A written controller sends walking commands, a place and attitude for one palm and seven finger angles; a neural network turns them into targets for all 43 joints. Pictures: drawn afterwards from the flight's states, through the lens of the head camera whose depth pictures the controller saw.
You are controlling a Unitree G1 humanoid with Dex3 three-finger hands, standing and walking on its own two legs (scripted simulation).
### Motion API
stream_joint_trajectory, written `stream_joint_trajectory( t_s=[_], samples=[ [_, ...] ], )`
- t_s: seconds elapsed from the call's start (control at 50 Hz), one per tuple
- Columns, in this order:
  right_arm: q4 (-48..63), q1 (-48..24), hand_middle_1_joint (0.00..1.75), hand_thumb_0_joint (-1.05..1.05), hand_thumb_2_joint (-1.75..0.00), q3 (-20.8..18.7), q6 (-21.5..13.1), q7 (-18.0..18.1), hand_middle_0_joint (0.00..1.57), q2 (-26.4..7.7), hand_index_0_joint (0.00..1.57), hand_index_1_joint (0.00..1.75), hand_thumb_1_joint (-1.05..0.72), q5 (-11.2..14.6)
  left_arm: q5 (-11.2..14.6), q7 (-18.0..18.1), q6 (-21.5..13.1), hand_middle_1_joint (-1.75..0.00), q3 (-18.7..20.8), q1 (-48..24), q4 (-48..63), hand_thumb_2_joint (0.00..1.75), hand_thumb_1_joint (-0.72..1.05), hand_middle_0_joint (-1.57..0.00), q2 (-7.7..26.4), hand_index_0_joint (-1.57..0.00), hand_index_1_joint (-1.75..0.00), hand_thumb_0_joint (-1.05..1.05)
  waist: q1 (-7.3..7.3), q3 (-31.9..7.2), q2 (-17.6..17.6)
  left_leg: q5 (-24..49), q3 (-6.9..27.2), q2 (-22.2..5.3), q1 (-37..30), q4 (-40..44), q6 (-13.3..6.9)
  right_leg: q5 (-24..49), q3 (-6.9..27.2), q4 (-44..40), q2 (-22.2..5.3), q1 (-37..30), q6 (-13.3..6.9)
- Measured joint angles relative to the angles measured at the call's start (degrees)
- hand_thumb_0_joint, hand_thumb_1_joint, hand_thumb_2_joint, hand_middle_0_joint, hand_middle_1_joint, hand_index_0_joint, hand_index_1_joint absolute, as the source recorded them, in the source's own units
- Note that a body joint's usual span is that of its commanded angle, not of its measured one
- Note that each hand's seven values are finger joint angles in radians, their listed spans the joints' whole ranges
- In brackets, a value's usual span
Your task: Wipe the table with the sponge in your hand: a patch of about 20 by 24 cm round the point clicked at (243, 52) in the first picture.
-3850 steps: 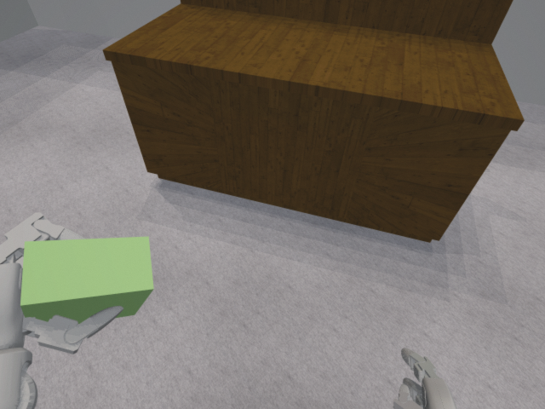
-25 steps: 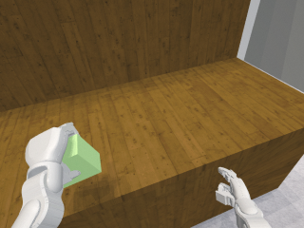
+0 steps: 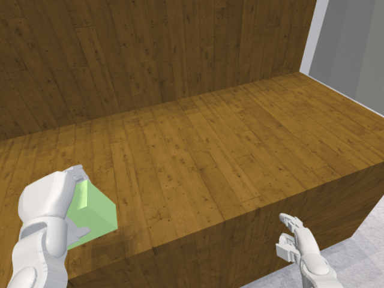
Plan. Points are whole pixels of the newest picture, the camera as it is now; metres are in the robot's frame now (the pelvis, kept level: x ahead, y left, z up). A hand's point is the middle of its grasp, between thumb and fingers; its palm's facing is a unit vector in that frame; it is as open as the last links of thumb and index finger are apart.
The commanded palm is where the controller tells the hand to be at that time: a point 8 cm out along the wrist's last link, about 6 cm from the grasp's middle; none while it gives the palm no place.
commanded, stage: bring the sponge back beside the body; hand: left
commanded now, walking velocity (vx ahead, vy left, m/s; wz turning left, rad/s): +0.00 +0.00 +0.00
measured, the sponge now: (79, 220) +0.20 +0.28 +0.07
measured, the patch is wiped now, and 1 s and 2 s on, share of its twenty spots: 1.00 1.00 1.00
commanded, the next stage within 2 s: step back with the hand held close in 0.58 s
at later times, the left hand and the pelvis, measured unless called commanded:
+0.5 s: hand (63, 212) +0.18 +0.28 +0.12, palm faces +0.19 -0.20 -0.96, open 9.7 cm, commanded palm +0.14 +0.28 +0.19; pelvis +0.00 +0.00 +0.00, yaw +0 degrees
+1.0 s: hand (74, 193) +0.20 +0.25 +0.16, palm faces +0.33 -0.86 -0.39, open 9.7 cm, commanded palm +0.15 +0.30 +0.17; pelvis -0.01 +0.02 -0.01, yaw +0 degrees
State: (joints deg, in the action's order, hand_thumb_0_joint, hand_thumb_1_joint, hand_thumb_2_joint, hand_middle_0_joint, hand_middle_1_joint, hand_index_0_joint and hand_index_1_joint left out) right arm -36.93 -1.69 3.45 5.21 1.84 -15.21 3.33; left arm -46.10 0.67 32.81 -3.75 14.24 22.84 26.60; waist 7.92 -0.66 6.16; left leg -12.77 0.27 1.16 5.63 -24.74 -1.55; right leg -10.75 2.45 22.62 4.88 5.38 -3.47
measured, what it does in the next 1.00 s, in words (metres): stands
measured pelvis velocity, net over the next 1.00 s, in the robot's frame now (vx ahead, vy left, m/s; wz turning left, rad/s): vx -0.01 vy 0.02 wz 0.01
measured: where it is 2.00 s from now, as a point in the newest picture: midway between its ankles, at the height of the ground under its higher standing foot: outside the picture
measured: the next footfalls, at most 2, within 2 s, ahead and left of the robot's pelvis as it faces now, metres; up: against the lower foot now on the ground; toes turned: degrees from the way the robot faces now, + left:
right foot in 1.58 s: -0.03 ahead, -0.09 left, +0.00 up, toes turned +5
left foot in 1.84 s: -0.02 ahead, +0.12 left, +0.00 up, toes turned -1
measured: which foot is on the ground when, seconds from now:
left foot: down 0.00-1.00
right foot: down 0.00-1.00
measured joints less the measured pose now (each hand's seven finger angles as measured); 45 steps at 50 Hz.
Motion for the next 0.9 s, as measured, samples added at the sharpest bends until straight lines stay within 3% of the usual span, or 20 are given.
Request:
stream_joint_trajectory(
  t_s=[0.36,0.72,0.76,0.78,0.8,0.84,0.9],
  samples=[
    [-0.01,-0.02,0.3,0.02,-0.9,0.2,-0.6,-0.04,0.2,0.27,0.2,0.3,-0.9,-0.2,-0.36,-0.24,-1.11,-1.38,1.19,2.6,1.07,1.06,-0.48,-0.75,0.65,-0.79,-1.35,-0.01,0.63,0.11,0.02,-0.12,0.33,0.16,-0.42,0.01,-0.16,-0.05,-0.21,-0.36,-0.12,-0.67,0.13],
    [-0.26,0.02,0.3,0.02,-0.9,0.37,-0.63,-0.11,0.2,0.34,0.2,0.3,-0.9,-0.26,-0.73,0.09,-1.43,-1.38,1.39,2.53,0.17,1.06,-0.48,-0.75,0.64,-0.79,-1.35,-0.01,0.11,-0.09,-0.3,0.22,0.06,0.22,-0.34,0.18,-0.32,0.44,0.14,-0.68,-0.18,-0.6,0.38],
    [3.53,1.93,0.3,0.02,-0.9,0.28,-0.41,0.4,0.2,0.33,0.2,0.3,-0.9,-0.61,21.22,1.03,-8.51,-1.38,8.02,1.56,-0.8,1.06,-0.48,-0.75,-1.08,-0.79,-1.35,-0.01,-0.43,-0.42,-0.38,-0.36,0.92,0.07,2.27,-1.63,-0.6,0.68,-0.66,-0.69,0.07,0.97,0.48],
    [5.35,3.14,0.3,0.02,-0.9,0.47,-1.02,0.6,0.2,0.63,0.2,0.3,-0.9,-0.84,29.97,1.28,-12.96,-1.38,10.86,1.78,-1.7,1.06,-0.48,-0.75,-1.62,-0.79,-1.35,-0.01,-1.04,-0.74,-0.84,-0.81,1.46,0.06,4.0,-2.66,-0.74,0.83,-1.03,-0.58,0.23,2.22,0.51],
    [6.86,4.37,0.3,0.02,-0.9,0.67,-1.67,0.74,0.2,1.08,0.2,0.3,-0.9,-0.96,36.28,1.65,-16.78,-1.38,13.0,2.59,-1.76,1.06,-0.48,-0.75,-2.03,-0.79,-1.35,-0.01,-1.79,-0.99,-1.49,-0.97,1.91,0.0,5.6,-3.52,-0.79,0.93,-1.3,-0.36,0.42,3.51,0.52],
    [8.55,6.63,0.3,0.01,-0.9,1.03,-2.84,1.05,0.21,1.96,0.2,0.3,-0.9,-1.43,43.9,2.76,-23.02,-1.38,16.1,5.32,0.75,1.06,-0.48,-0.75,-2.57,-0.79,-1.35,-0.01,-3.36,-0.95,-3.16,-1.0,2.06,-0.26,7.96,-4.86,-0.39,0.83,-1.37,0.64,0.76,5.77,0.49],
    [8.48,9.93,0.3,0.01,-0.9,0.72,-3.52,1.57,0.21,2.23,0.2,0.3,-0.9,-1.97,48.74,4.34,-29.93,-1.38,18.64,9.93,6.46,1.06,-0.48,-0.75,-3.68,-0.79,-1.35,-0.01,-5.52,-1.17,-5.26,-1.65,1.51,-0.02,10.45,-6.32,-0.32,-0.1,-0.97,3.05,0.55,8.82,0.81]
  ],
)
